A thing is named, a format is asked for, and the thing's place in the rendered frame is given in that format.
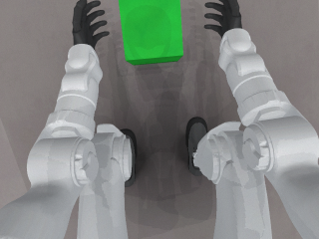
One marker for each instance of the right robot shin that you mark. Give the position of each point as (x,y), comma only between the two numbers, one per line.
(198,155)

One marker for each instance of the robot right forearm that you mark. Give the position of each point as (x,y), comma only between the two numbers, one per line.
(251,84)

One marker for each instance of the robot left upper arm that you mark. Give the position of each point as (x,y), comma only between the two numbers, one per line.
(58,170)

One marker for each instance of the robot right upper arm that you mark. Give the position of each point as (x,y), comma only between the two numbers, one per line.
(286,150)

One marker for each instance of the carton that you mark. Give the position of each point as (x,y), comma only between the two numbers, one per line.
(152,31)

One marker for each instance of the robot left hand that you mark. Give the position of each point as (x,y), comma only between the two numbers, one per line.
(83,31)

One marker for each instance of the robot right foot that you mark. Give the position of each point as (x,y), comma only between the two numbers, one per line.
(196,129)

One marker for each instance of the robot left forearm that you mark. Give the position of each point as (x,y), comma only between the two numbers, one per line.
(77,100)

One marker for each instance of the robot right hand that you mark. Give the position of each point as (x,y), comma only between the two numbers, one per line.
(230,18)

